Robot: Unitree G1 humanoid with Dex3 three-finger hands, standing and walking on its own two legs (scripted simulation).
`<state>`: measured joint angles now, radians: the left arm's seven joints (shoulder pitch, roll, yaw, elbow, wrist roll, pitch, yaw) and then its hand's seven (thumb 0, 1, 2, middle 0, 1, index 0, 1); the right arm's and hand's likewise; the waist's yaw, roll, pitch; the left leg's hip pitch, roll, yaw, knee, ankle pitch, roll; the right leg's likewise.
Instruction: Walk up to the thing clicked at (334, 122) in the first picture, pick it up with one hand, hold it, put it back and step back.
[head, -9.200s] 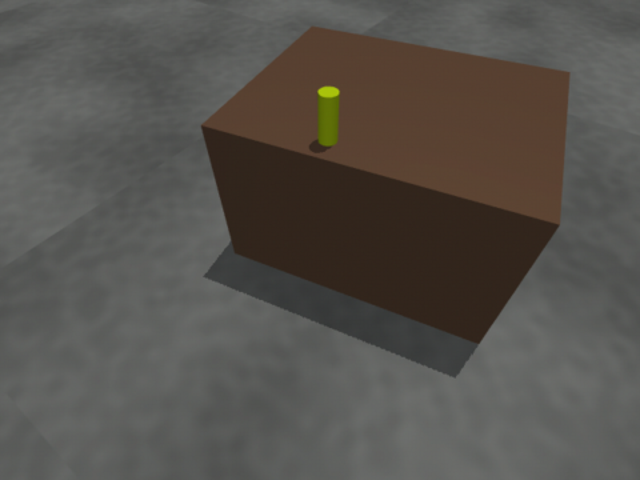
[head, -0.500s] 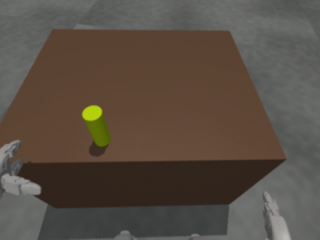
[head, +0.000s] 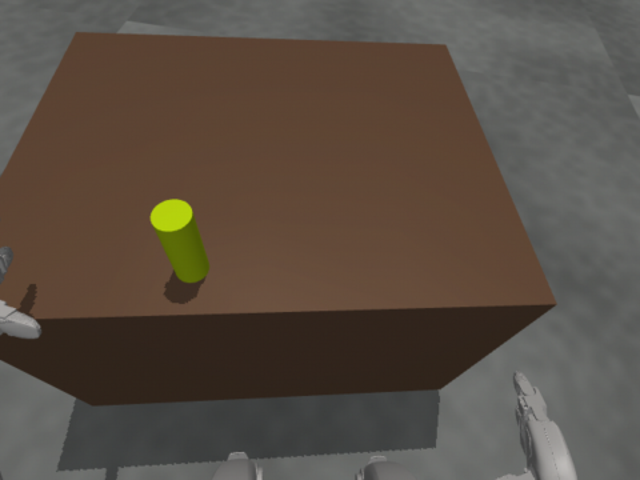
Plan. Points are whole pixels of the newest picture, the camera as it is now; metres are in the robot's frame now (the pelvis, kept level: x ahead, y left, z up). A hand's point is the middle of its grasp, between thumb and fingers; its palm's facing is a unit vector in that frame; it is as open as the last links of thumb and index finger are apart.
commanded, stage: go down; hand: left
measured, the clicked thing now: (183, 244) +0.45 +0.19 -0.05
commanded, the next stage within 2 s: none
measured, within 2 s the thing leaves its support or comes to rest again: neither
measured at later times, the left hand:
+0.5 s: hand (2, 252) +0.38 +0.36 +0.05, palm faces +0.17 -0.98 -0.10, open 17.6 cm
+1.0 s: hand out of the picture +0.40 +0.37 +0.06, palm faces +0.17 -0.98 -0.07, open 17.6 cm
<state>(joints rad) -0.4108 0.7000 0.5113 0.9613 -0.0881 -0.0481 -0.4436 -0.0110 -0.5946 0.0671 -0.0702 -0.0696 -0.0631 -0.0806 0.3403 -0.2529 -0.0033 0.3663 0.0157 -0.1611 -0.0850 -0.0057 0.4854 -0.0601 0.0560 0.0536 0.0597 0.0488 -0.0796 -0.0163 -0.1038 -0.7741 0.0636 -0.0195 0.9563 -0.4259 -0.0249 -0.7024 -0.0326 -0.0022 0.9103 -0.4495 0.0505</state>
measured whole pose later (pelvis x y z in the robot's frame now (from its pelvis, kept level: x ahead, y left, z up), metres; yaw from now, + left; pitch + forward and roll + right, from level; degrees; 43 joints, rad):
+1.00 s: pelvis +0.00 +0.01 -0.01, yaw -1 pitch +18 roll -3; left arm -0.59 0.85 0.62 1.13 -0.10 -0.15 -0.53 -0.01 -0.60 0.07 -0.07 -0.06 -0.06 -0.08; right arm 0.33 -0.26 0.02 0.31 0.00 -0.16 -0.05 -0.01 0.50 -0.06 0.06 0.05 0.06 0.05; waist -0.13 -0.02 -0.13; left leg -0.89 0.08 -0.03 1.02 -0.45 -0.02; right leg -0.80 -0.02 -0.01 0.94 -0.45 0.05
